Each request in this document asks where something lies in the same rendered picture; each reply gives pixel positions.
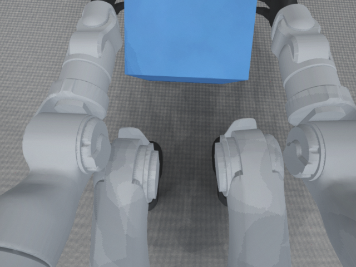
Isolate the left robot forearm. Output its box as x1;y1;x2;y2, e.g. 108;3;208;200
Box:
22;1;122;160

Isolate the robot right upper arm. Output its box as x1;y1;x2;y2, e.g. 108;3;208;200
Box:
283;120;356;267

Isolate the right robot forearm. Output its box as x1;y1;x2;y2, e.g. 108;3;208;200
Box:
270;4;356;126

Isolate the left robot foot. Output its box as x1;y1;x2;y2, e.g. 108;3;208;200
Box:
148;141;163;211

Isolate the robot right hand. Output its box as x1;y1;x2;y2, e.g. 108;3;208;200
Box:
256;0;298;27

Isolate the robot left hand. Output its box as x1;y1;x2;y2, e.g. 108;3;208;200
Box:
91;0;124;15

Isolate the carton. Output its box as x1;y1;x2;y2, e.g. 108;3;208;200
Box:
124;0;257;84

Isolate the robot left upper arm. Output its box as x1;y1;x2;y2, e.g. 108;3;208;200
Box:
0;112;111;267

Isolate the robot right thigh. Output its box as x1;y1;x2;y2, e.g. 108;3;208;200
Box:
215;128;291;267

